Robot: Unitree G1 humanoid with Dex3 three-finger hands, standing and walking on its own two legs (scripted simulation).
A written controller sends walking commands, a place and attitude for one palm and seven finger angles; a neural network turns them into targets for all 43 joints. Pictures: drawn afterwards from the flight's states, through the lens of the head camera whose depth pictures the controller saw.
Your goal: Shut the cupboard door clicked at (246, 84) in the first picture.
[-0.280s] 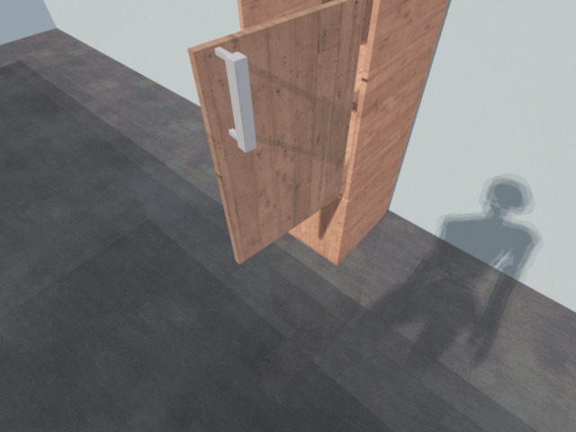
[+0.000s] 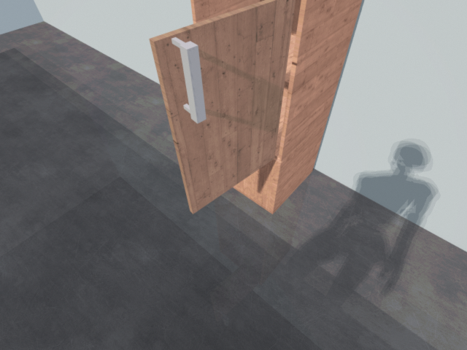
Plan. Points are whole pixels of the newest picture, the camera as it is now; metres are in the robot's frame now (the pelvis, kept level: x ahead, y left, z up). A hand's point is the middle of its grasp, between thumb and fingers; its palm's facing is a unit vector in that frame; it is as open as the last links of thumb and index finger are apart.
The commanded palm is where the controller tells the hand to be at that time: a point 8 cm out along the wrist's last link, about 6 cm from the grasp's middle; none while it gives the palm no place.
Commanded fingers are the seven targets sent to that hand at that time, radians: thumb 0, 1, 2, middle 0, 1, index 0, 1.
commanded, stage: look at it before walking up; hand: left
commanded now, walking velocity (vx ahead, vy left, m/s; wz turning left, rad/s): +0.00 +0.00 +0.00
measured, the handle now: (188, 81) +0.60 +0.13 +0.15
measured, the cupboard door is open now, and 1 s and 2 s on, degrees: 82 82 82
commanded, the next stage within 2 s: walk to a spot facing it in 0.56 s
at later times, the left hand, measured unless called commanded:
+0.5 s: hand out of the picture -0.01 +0.18 -0.17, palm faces +0.05 -0.98 -0.20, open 7.4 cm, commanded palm none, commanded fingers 0.00 0.90 0.90 -0.20 -0.30 -0.20 -0.30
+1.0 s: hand out of the picture +0.01 +0.21 -0.19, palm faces -0.04 -0.98 -0.20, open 7.4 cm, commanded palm none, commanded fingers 0.00 0.90 0.90 -0.20 -0.30 -0.20 -0.30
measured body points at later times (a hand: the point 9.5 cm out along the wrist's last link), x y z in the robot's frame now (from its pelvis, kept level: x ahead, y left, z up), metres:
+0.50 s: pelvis +0.00 +0.01 +0.00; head +0.01 +0.00 +0.45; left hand -0.01 +0.23 -0.16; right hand +0.00 -0.22 -0.17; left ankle +0.02 +0.14 -0.74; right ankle -0.05 -0.05 -0.74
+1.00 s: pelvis -0.01 +0.03 -0.01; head +0.02 +0.03 +0.44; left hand +0.02 +0.26 -0.17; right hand -0.01 -0.21 -0.17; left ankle +0.02 +0.14 -0.74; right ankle -0.05 -0.05 -0.74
